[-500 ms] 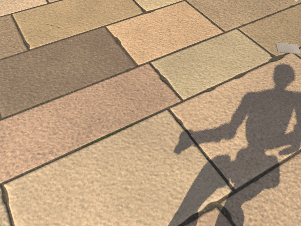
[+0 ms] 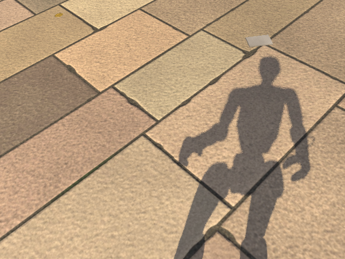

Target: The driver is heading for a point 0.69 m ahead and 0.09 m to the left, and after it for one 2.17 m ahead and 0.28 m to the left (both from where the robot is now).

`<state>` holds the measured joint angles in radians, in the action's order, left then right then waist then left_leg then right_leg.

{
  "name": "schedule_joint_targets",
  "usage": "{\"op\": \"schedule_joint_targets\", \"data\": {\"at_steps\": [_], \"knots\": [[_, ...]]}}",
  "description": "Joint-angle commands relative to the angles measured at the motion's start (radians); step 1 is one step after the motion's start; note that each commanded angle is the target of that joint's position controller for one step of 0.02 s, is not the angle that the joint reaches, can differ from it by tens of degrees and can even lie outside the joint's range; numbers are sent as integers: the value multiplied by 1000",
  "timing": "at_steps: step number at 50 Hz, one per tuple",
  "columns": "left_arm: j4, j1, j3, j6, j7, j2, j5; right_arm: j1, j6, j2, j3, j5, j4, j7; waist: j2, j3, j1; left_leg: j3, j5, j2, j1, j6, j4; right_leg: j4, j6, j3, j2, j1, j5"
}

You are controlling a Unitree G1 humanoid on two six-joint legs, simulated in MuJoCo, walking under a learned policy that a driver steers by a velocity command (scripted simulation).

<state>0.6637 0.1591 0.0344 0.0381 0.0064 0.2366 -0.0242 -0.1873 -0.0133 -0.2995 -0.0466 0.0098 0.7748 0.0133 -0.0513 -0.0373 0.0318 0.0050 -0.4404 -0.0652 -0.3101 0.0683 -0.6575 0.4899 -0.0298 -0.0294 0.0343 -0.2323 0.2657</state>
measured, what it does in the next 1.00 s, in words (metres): walks ahead: left foot, then right foot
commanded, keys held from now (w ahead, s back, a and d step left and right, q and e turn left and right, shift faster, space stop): no key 0.06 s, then w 0.86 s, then w+q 0.08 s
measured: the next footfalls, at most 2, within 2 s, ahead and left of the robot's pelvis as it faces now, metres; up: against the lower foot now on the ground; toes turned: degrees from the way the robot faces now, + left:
left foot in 0.18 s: +0.02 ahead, +0.12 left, +0.00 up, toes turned +1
right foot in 0.58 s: +0.26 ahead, -0.16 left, +0.00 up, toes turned -2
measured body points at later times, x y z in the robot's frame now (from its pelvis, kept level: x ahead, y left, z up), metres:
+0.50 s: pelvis +0.09 -0.02 +0.00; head +0.12 -0.03 +0.45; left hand +0.29 +0.22 -0.09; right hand +0.05 -0.30 -0.13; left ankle -0.02 +0.12 -0.74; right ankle +0.18 -0.15 -0.71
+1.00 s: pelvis +0.34 -0.07 +0.00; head +0.37 -0.08 +0.45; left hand +0.32 +0.21 -0.13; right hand +0.57 -0.29 -0.08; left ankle +0.54 +0.08 -0.70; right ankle +0.22 -0.16 -0.74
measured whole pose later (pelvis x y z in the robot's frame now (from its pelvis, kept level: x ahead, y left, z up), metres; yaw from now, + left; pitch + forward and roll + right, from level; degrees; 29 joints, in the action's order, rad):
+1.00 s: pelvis +0.34 -0.07 +0.00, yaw +1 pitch +1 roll -2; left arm 0.90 0.39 0.04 -0.08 0.00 0.27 0.01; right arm -0.05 0.08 -0.26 -0.03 -0.02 0.70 -0.04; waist -0.05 -0.03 -0.09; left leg 0.00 0.10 -0.08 -0.65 -0.01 -0.57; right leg 0.17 -0.05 0.05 0.08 0.09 0.28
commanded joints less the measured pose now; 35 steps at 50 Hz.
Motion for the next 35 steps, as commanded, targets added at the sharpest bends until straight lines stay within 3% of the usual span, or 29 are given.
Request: {"op": "schedule_joint_targets", "data": {"at_steps": [1, 3, 5, 7, 8, 10, 12, 13, 14, 15, 17, 19, 21, 24, 26, 27, 28, 29, 30, 31, 32, 33, 34, 35], "knots": [[-42, -52, 34, -41, 6, 150, 3, 35, 6, -101, -27, 2, -60, 9, 230, 81, -24, -48, -28, -15, -71, 23, -88, -143, -172, -233, -248, 99, -418], [-24, -65, 27, -41, 7, 130, 6, 1, 7, -78, -20, -4, -40, 5, 199, 95, -13, -38, 3, -10, -17, 28, -53, -122, -170, -200, -230, 87, -485], [1, -51, 27, -32, 9, 135, 17, -12, 11, -60, -12, -8, -21, 2, 182, 105, -21, 5, 98, 14, 38, 16, 50, -154, -162, -203, -203, 78, -182], [18, -27, 39, -22, 10, 175, 29, -12, 19, -75, -15, -8, -10, 1, 181, 45, -33, 60, 137, 57, 77, -17, 116, -202, -149, -243, -184, 6, 250], [25, -18, 41, -22, 10, 181, 28, -20, 25, -81, -16, -11, -8, 2, 181, 10, -33, 56, 95, 59, 85, -44, 121, -215, -144, -271, -185, -36, 376], [14, -54, 32, -35, 8, 141, 29, -78, 46, -96, -19, -18, 12, 1, 137, -41, -9, 8, 7, 34, 95, -123, 158, -172, -122, -249, -159, -115, 420], [-12, -102, 25, -60, 5, 109, 43, -142, 76, -123, -30, -20, 37, -5, -31, -71, 18, -166, -197, -59, 115, -206, 304, 42, -63, -85, -45, -208, 340], [-26, -126, 22, -79, 1, 84, 48, -207, 88, -155, -39, -16, 54, -8, -156, -70, 38, -369, -279, -173, 209, -266, 425, 227, -28, 19, 20, -318, 244], [-41, -153, 27, -96, -1, 99, 54, -218, 91, -180, -46, -17, 56, -10, -198, -111, 44, -549, -234, -292, 258, -331, 495, 322, -22, 35, 12, -434, 244], [-51, -186, 36, -109, -5, 127, 57, -240, 96, -172, -46, -13, 55, -5, -149, -124, 66, -605, -144, -341, 315, -363, 508, 448, -24, -19, -34, -544, 302], [-40, -159, 36, -122, -18, 114, 59, -238, 102, -155, -43, -20, 47, 1, -58, -73, 49, -507, -26, -310, 436, -329, 485, 514, -34, -38, -92, -644, 223], [-36, -185, 33, -126, -35, 104, 51, -208, 91, -139, -39, -26, 38, 0, -54, -62, 53, -337, 93, -230, 410, -271, 508, 375, -19, 7, -107, -568, 119], [-31, -190, 19, -125, -53, 63, 43, -189, 81, -135, -37, -24, 32, -2, -86, -41, 48, -194, 207, -156, 292, -242, 510, 251, 10, 64, -73, -380, 13], [-23, -165, 21, -117, -62, 86, 48, -195, 73, -180, -50, -36, 27, -7, -98, -33, 31, -137, 237, -160, 174, -238, 514, 136, 24, 92, -43, -176, -109], [-3, -99, 34, -111, -55, 121, 49, -179, 71, -188, -53, -44, 26, -7, -86, -29, -22, -120, 271, -176, 134, -215, 467, 77, 2, 94, -33, -57, -148], [21, -24, 49, -107, -47, 149, 49, -175, 72, -179, -49, -40, 26, -6, -76, 2, -65, -94, 379, -165, 110, -194, 387, 69, -15, 102, -18, 44, -132], [62, 105, 72, -103, -36, 189, 52, -179, 74, -146, -37, -34, 28, -6, -45, 66, -128, -41, 489, -122, 79, -164, 214, 50, -42, 95, -15, 190, -112], [95, 268, 94, -101, -21, 258, 44, -183, 74, -81, -13, -11, 8, -4, 96, 178, -193, 24, 361, -58, -61, -110, -114, 4, -98, -102, -172, 396, 6], [103, 324, 102, -105, -25, 360, 25, -252, 92, 20, 14, -22, -41, 2, 394, 279, -140, -13, -111, 106, -336, -62, -468, -217, -261, -664, -407, 545, 316], [95, 259, 80, -119, -33, 282, 34, -221, 108, -90, -12, -54, -38, 2, 290, 208, -139, -117, -105, 66, -442, -71, -615, -322, -272, -776, -420, 462, 480], [88, 188, 61, -128, -33, 224, 39, -145, 117, -137, -27, -68, -54, -4, 243, 84, -117, -102, -17, 8, -499, -101, -630, -306, -236, -628, -400, 367, 410], [84, 137, 50, -132, -34, 190, 33, -114, 120, -130, -26, -57, -51, -4, 166, 45, -93, -89, 77, -37, -463, -113, -594, -298, -209, -495, -351, 281, 254], [79, 96, 44, -133, -36, 168, 24, -106, 121, -116, -28, -37, -44, -4, 138, 25, -68, -89, 144, -63, -426, -112, -538, -302, -190, -394, -302, 214, 130], [78, 76, 39, -134, -35, 151, 14, -117, 114, -103, -29, -31, -38, -9, 149, 24, -44, -93, 192, -83, -373, -111, -506, -322, -178, -325, -270, 164, 52]]}}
